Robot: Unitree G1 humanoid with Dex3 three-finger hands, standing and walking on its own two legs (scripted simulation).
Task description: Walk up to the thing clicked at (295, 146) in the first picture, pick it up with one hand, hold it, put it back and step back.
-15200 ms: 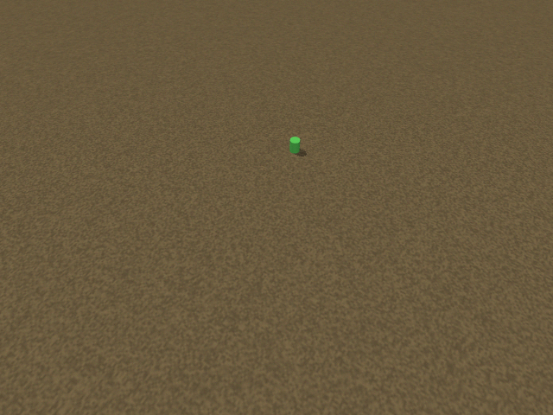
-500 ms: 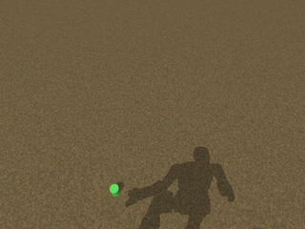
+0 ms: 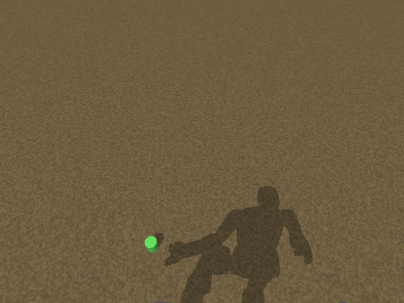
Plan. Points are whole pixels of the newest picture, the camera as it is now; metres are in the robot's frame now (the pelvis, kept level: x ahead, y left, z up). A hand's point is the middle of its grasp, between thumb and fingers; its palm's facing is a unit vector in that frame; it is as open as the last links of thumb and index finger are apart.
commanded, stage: walk up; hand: left
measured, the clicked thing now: (151, 244) +0.44 +0.25 -0.73
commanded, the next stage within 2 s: stand in 1.26 s
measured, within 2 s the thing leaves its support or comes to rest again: neither
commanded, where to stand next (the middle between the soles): +0.04 +0.02 m, yaw -1 degrees
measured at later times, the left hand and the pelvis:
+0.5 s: hand out of the picture +0.09 +0.25 -0.15, palm faces +0.00 -0.94 -0.35, open 7.4 cm; pelvis +0.01 -0.01 +0.00, yaw +2 degrees
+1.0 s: hand out of the picture +0.10 +0.26 -0.14, palm faces -0.01 -0.94 -0.35, open 7.4 cm; pelvis +0.01 +0.00 +0.01, yaw +0 degrees
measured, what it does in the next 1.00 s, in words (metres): steps on the spot: right foot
